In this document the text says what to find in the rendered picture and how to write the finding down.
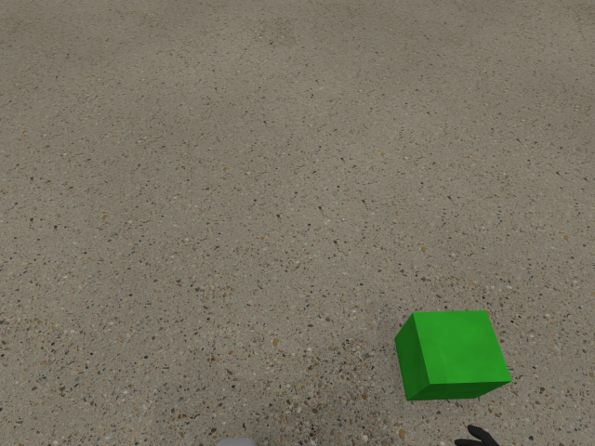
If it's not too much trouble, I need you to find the robot right hand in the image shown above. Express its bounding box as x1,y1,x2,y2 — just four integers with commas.
455,425,499,446

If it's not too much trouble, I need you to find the carton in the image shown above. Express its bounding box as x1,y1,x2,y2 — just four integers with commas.
394,310,512,400

